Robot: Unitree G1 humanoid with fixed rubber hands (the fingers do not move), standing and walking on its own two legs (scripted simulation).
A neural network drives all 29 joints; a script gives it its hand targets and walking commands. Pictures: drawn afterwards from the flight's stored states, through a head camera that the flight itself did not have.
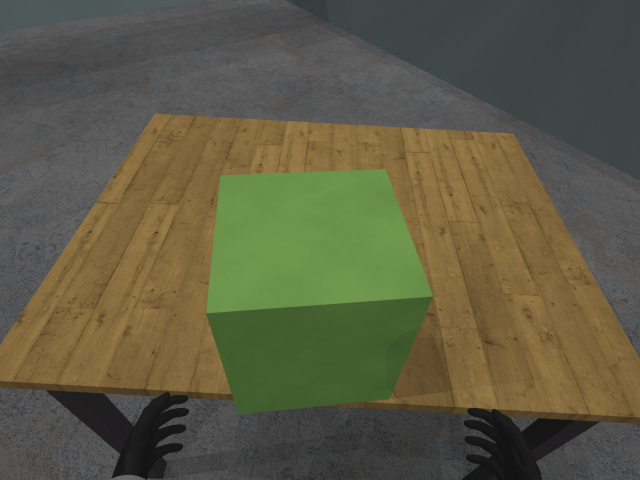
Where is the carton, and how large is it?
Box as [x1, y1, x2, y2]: [206, 169, 432, 414]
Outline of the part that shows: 385,169 220,175 206,314 238,414 389,398 432,298 432,294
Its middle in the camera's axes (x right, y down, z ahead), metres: -0.01 +0.08 +0.52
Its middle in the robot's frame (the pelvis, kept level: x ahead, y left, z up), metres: +0.34 +0.04 +0.05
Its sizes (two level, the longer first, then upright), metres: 0.210 0.200 0.250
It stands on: a table, 0.71 m high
